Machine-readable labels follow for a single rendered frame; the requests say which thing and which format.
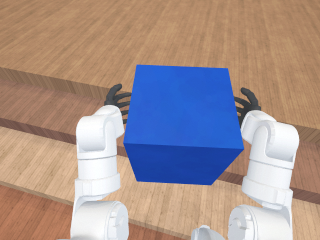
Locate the robot left upper arm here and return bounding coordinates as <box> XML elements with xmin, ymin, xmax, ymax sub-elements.
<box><xmin>56</xmin><ymin>200</ymin><xmax>129</xmax><ymax>240</ymax></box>

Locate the right robot shin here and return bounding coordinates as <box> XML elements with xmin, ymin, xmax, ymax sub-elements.
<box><xmin>199</xmin><ymin>225</ymin><xmax>210</xmax><ymax>229</ymax></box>

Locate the robot left forearm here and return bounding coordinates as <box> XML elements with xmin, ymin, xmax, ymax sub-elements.
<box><xmin>70</xmin><ymin>105</ymin><xmax>125</xmax><ymax>237</ymax></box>

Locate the carton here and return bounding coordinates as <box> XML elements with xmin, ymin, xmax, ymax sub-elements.
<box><xmin>123</xmin><ymin>64</ymin><xmax>244</xmax><ymax>186</ymax></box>

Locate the robot left hand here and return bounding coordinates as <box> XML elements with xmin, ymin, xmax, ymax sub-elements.
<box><xmin>104</xmin><ymin>83</ymin><xmax>132</xmax><ymax>124</ymax></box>

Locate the robot right hand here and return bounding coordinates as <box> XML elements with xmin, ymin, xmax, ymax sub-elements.
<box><xmin>233</xmin><ymin>87</ymin><xmax>261</xmax><ymax>129</ymax></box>

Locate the robot right thigh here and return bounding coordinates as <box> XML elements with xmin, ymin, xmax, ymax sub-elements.
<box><xmin>191</xmin><ymin>227</ymin><xmax>225</xmax><ymax>240</ymax></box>

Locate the robot right upper arm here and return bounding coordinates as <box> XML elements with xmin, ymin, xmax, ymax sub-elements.
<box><xmin>227</xmin><ymin>204</ymin><xmax>293</xmax><ymax>240</ymax></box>

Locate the robot right forearm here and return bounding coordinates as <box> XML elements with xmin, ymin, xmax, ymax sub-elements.
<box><xmin>240</xmin><ymin>110</ymin><xmax>299</xmax><ymax>240</ymax></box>

